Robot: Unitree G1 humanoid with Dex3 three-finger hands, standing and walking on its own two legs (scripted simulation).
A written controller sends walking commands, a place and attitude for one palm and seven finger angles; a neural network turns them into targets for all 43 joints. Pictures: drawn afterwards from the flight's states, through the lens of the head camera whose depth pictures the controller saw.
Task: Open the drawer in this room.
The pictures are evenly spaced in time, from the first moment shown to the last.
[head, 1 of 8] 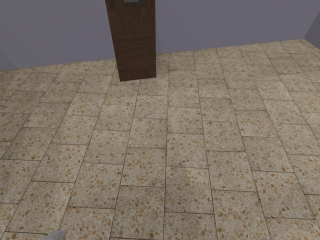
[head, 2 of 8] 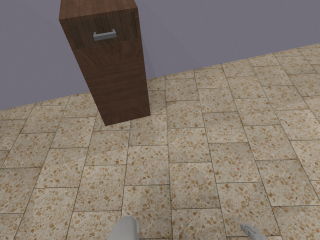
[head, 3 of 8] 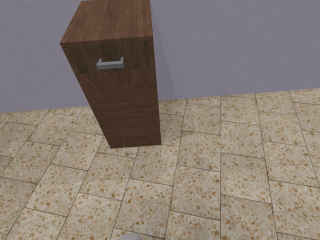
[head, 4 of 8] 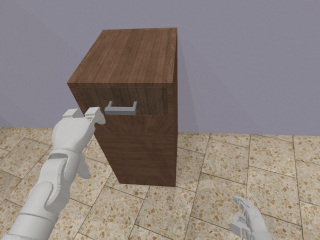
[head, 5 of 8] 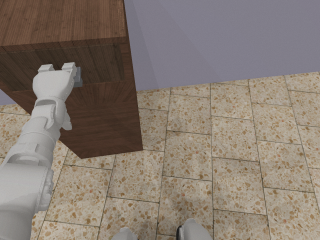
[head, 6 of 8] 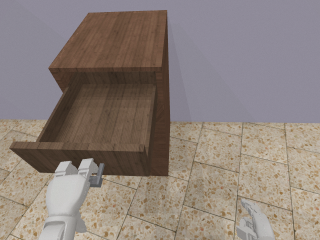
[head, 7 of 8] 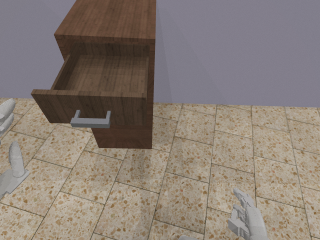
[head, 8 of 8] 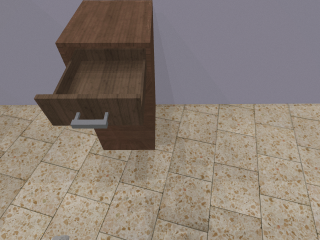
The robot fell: no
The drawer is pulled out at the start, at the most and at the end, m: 0.00 0.30 0.30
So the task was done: yes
